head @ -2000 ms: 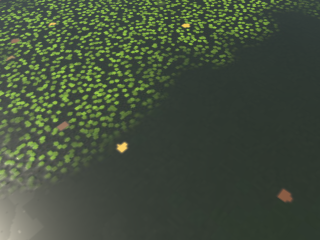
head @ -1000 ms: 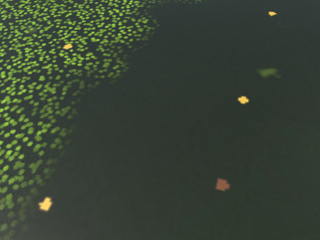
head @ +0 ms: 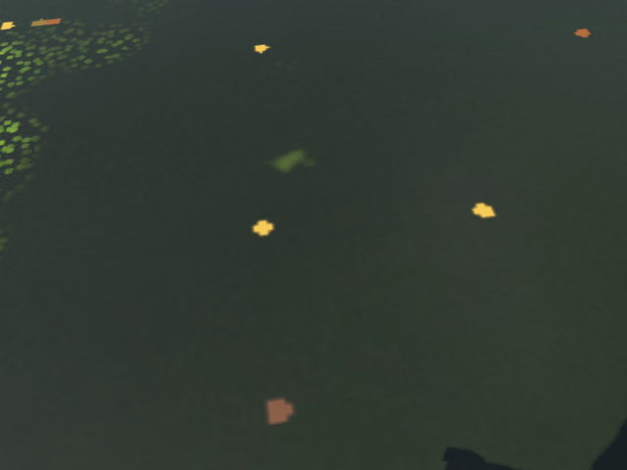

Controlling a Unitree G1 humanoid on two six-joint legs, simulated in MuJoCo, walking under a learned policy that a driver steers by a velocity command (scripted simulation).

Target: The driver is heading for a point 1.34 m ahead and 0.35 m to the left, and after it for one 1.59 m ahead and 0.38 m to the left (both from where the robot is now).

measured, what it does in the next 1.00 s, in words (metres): steps on the spot, turning left: left foot, then right foot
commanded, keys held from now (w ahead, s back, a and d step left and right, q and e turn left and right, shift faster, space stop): q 0.72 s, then no key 0.16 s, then w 0.12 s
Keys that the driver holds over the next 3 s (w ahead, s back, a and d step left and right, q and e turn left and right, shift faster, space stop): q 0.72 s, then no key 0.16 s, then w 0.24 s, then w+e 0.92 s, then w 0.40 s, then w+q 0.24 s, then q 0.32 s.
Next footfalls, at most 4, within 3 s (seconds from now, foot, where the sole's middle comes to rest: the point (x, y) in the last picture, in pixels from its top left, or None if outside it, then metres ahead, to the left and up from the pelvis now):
0.22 left None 0.02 0.11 -0.78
0.72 right None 0.11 -0.07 -0.78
1.14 left None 0.01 0.11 -0.78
1.60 right None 0.39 0.09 -0.78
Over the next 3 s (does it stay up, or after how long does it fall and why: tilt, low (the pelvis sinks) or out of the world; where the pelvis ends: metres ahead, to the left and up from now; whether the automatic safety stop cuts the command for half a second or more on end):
stays up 0.92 0.17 0.00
